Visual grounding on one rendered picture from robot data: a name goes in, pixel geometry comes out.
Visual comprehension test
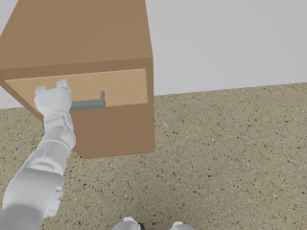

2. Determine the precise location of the cabinet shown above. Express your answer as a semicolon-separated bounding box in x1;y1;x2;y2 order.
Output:
0;0;155;159

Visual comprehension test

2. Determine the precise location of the drawer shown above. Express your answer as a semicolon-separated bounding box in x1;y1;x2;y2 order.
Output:
5;68;148;113

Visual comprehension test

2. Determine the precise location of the left robot forearm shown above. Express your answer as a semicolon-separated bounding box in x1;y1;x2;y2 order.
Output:
2;109;77;209

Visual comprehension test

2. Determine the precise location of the handle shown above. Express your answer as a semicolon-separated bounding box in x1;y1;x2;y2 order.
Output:
69;91;106;111

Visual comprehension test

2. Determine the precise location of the left robot hand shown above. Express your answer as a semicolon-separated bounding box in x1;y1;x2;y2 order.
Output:
34;79;76;139

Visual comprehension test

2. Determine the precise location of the robot left thigh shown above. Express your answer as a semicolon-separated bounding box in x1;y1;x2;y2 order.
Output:
112;220;141;230

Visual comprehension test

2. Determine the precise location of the right robot shin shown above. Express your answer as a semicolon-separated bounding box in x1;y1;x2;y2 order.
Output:
171;221;182;229

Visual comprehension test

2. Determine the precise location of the left robot upper arm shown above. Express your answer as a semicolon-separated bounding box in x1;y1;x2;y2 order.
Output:
0;167;65;230

